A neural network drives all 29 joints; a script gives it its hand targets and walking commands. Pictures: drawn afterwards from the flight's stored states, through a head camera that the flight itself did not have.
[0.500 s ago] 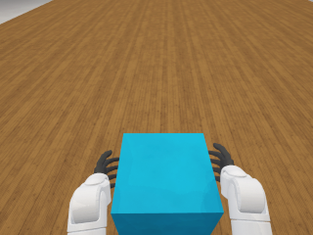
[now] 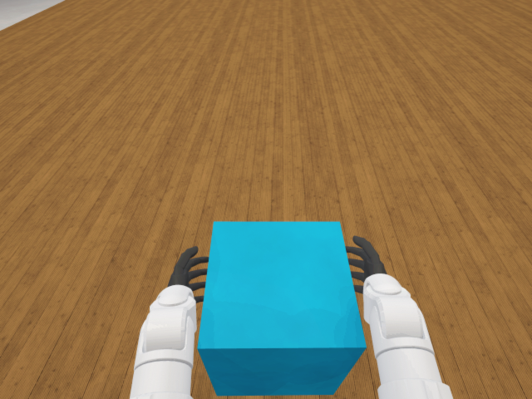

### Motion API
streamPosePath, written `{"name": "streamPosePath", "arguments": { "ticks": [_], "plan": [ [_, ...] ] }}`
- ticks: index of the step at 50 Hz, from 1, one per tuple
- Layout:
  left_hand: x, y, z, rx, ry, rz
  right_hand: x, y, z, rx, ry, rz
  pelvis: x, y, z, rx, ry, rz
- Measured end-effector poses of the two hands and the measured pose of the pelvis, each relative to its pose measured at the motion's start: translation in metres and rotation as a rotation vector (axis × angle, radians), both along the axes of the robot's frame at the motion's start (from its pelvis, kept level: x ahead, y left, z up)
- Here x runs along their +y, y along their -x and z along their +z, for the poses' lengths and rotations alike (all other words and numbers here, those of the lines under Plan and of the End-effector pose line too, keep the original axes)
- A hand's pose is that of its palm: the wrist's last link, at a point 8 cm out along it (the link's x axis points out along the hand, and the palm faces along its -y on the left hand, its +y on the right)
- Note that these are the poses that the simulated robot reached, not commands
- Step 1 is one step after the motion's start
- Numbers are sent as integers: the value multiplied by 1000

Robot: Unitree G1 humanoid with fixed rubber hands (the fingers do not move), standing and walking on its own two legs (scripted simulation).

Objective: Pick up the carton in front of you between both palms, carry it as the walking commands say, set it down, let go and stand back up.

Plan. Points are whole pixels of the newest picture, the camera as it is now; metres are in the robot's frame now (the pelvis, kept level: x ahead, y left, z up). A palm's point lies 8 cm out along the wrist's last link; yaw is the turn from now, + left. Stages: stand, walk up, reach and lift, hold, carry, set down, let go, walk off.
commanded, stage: carry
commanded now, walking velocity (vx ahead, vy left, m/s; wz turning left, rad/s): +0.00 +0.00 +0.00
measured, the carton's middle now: (276, 312) +0.30 +0.00 -0.05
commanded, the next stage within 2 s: hold in 0.24 s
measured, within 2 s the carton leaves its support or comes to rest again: neither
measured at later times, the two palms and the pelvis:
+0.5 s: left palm (179, 309) +0.26 +0.14 +0.04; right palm (384, 308) +0.25 -0.15 +0.04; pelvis -0.02 +0.01 +0.01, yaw -2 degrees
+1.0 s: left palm (153, 317) +0.25 +0.18 +0.05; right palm (355, 282) +0.29 -0.12 +0.05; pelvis -0.03 +0.00 +0.00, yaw +8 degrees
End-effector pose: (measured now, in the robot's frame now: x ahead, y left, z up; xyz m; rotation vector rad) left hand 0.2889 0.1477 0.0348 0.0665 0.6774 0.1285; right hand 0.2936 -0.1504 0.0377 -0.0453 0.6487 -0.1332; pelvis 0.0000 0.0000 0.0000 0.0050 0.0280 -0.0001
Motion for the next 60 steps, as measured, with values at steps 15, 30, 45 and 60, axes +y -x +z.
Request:
{"name": "streamPosePath", "arguments": {
  "ticks": [15, 30, 45, 60],
  "plan": [
    [-2, 11, 4, -1, -9, -12, -2, 14, 3, -2, -14, -12, 1, 3, 3, -55, 6, -25],
    [1, 40, 4, -16, -14, -35, 1, 50, 0, -17, -15, -31, 8, 30, 5, -182, 4, -18],
    [30, 57, 17, -38, -1, 119, 32, 21, 17, -36, -52, 97, -1, 34, 1, -216, -12, 122],
    [27, 6, -45, 34, 8, 77, 28, -16, -43, 30, -74, 17, 0, 28, -12, -53, 11, 126]
  ]
}}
